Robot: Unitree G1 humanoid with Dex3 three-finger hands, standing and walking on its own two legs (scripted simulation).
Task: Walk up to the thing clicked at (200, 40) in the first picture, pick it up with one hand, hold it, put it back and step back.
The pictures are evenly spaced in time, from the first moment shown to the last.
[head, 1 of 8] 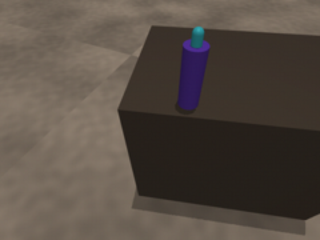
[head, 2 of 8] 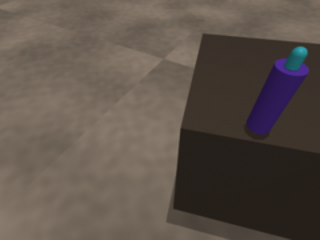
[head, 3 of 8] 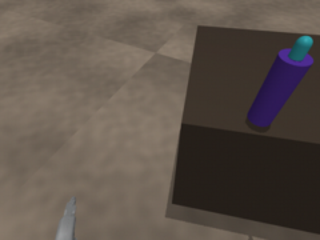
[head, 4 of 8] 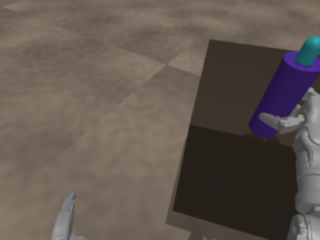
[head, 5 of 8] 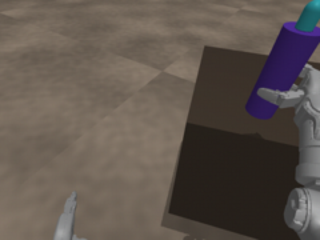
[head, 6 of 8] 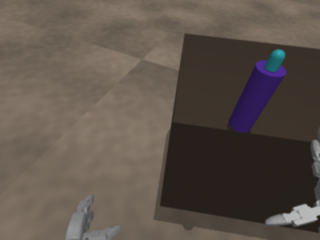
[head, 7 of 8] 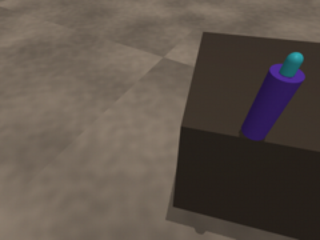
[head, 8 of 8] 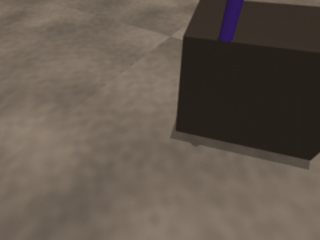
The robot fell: no
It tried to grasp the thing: yes
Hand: right
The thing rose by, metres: 0.24
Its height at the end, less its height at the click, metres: +0.00
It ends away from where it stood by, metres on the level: 0.04
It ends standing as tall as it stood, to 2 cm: yes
